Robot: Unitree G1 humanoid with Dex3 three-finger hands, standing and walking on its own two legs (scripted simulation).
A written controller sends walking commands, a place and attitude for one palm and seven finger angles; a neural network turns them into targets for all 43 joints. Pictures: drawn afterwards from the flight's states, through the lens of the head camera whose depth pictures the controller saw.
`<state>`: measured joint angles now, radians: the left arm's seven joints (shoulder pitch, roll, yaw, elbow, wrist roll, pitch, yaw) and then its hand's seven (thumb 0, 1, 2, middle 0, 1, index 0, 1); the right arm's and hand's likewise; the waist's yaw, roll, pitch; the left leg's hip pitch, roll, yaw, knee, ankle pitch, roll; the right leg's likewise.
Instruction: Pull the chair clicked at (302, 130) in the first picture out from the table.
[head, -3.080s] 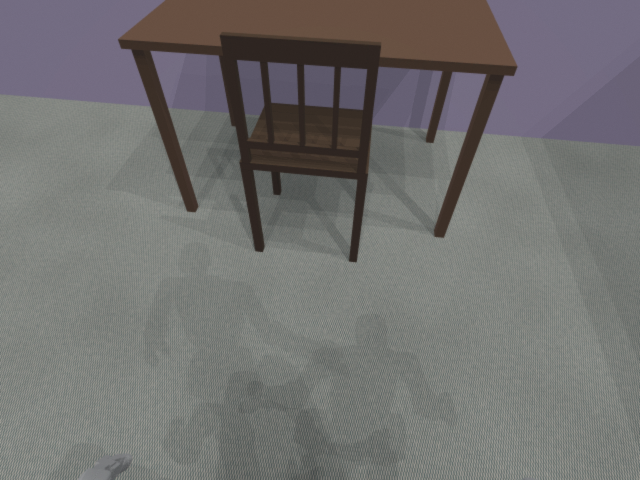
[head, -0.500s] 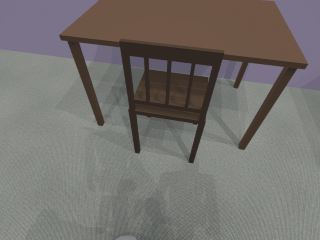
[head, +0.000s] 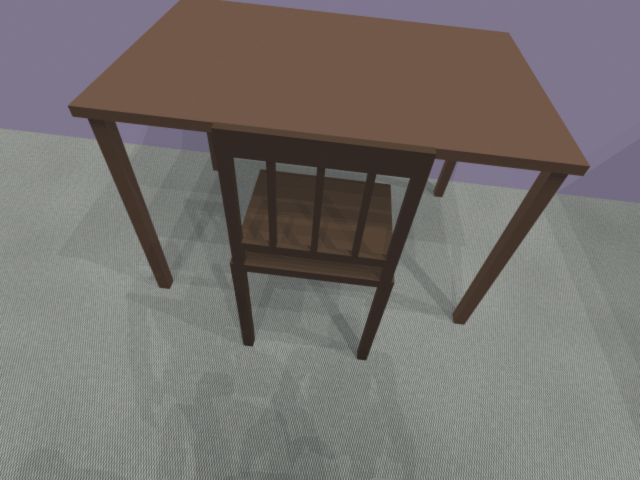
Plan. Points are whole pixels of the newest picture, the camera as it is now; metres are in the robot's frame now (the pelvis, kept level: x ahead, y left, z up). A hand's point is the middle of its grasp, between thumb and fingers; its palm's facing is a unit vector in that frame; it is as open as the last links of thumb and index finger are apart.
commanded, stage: take the last steps up to it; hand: left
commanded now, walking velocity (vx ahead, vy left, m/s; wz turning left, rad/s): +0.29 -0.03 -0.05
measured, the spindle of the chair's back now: (317, 211) +0.66 +0.04 -0.11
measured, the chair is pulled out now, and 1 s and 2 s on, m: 0.00 0.00 0.00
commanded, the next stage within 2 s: come to a stop and stand still in 0.46 s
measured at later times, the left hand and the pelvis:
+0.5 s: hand (240, 476) +0.16 +0.12 -0.17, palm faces +0.05 -0.98 -0.19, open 7.3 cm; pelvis +0.13 -0.06 +0.00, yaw +1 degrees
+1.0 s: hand (234, 475) +0.17 +0.13 -0.19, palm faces +0.06 -0.97 -0.22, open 7.4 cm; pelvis +0.16 -0.06 -0.01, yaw +0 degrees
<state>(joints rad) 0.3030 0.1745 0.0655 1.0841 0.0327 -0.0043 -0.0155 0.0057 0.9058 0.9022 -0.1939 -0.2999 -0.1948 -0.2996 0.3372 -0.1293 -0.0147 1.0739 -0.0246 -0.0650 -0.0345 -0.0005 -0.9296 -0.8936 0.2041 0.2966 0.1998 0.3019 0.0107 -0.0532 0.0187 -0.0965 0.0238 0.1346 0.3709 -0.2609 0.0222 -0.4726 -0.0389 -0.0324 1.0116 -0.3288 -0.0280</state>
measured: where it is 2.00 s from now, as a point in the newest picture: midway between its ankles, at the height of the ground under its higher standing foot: outside the picture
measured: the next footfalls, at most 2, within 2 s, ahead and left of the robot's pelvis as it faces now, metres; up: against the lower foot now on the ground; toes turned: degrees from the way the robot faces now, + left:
right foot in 0.22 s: +0.17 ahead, -0.15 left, +0.00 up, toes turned -8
left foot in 0.62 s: +0.23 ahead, +0.05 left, +0.00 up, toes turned +3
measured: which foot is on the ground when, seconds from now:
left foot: down 0.00-0.22, up 0.24-0.60, down 0.62-1.00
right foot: up 0.00-0.20, down 0.22-0.64, up 0.66-1.00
